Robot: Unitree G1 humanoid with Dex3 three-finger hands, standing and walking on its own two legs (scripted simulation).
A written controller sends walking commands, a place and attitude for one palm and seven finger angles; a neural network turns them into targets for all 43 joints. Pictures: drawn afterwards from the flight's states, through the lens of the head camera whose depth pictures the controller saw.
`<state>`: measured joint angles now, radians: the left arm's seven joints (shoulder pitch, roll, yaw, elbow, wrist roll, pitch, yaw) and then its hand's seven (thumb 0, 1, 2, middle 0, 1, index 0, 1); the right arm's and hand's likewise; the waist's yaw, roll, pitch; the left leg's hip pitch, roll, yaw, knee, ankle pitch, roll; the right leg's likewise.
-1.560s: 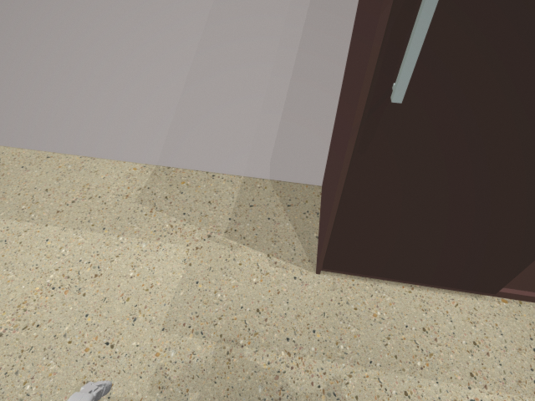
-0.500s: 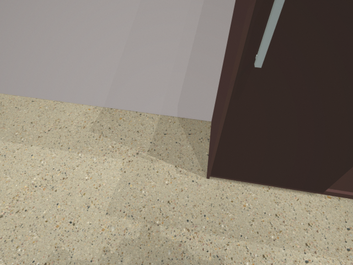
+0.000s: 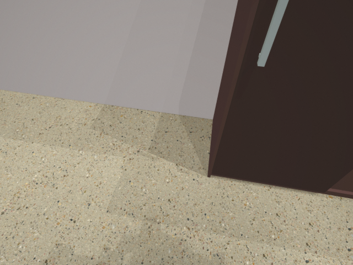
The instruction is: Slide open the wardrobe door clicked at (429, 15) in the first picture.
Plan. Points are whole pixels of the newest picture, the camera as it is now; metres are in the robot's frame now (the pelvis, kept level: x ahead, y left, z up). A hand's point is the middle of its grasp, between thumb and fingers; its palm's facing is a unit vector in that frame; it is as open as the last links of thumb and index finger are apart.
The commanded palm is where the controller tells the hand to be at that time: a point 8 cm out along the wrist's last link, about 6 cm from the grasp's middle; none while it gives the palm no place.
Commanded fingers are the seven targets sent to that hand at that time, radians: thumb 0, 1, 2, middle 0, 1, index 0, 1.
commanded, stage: walk to a spot facing it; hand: left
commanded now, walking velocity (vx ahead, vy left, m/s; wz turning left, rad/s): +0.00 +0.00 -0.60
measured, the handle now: (277, 10) +0.74 -0.24 +0.25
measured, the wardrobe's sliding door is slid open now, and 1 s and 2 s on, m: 0.00 0.00 0.00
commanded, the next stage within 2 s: take the last steps up to it in 0.24 s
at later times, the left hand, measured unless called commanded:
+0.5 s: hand out of the picture +0.05 +0.15 -0.17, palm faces -0.13 -0.96 -0.26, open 7.3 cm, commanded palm none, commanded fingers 0.00 0.90 0.90 -0.20 -0.30 -0.20 -0.30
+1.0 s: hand out of the picture +0.12 +0.14 -0.20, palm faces -0.20 -0.97 -0.12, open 7.3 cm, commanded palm none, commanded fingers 0.00 0.90 0.90 -0.20 -0.30 -0.20 -0.30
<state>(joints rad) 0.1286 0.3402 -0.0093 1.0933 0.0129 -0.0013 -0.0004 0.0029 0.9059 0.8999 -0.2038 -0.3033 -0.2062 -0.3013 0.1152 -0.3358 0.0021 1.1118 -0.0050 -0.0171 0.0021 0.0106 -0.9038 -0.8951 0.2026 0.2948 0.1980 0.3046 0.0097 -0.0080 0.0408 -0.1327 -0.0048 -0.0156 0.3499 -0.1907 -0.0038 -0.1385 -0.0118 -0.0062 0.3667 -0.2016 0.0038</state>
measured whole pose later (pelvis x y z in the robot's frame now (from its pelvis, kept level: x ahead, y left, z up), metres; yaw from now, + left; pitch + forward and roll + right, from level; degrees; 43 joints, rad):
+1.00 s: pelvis +0.10 -0.04 -0.01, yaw -14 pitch +0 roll -1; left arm 0.37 0.20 0.06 1.09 0.05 0.03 -0.03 0.00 0.91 0.90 -0.20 -0.30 -0.20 -0.30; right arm 0.31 -0.12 -0.03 1.04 -0.03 -0.06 -0.03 0.01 -0.91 -0.90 0.20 0.29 0.20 0.30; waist 0.00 -0.08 -0.05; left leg -0.19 0.06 0.14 0.51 -0.31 0.02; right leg -0.41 0.03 -0.01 1.04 -0.34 -0.04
